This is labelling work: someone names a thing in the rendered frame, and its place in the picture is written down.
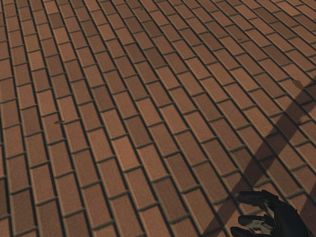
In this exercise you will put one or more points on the right robot hand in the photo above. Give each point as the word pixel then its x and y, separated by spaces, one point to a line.
pixel 286 221

